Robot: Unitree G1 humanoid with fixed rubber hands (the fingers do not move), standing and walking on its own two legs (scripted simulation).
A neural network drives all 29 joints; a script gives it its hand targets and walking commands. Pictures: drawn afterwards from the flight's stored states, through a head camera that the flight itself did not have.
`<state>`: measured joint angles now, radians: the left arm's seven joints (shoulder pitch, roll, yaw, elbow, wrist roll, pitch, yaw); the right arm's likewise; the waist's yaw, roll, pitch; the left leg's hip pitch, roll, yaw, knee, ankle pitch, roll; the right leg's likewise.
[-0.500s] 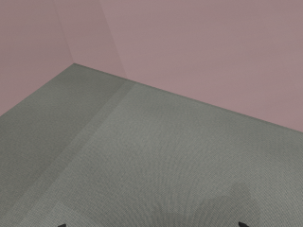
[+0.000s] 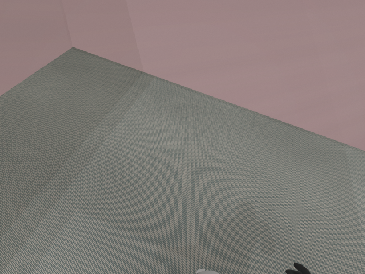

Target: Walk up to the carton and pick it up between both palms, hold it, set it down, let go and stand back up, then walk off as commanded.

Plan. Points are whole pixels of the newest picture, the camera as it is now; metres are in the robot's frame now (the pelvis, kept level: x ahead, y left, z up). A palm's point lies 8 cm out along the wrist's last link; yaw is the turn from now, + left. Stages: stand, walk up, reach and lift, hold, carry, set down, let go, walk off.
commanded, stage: walk up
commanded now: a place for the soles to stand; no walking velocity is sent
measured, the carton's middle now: out of the picture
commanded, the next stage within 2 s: none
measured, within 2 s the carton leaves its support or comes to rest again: neither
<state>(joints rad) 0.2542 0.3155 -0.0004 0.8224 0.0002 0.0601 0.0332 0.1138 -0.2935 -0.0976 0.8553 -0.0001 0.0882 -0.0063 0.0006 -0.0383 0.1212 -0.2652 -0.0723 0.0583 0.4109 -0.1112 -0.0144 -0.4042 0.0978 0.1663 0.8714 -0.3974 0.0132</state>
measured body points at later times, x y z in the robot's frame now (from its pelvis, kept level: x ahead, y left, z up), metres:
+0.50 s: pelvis -0.19 +0.19 +0.00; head -0.16 +0.26 +0.45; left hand -0.11 +0.46 -0.16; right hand -0.14 -0.15 -0.06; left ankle -0.10 +0.19 -0.73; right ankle -0.17 +0.01 -0.69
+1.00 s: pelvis -0.39 +0.37 -0.04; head -0.39 +0.41 +0.41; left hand -0.32 +0.66 -0.19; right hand -0.32 +0.00 -0.08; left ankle -0.35 +0.42 -0.68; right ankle -0.37 +0.19 -0.74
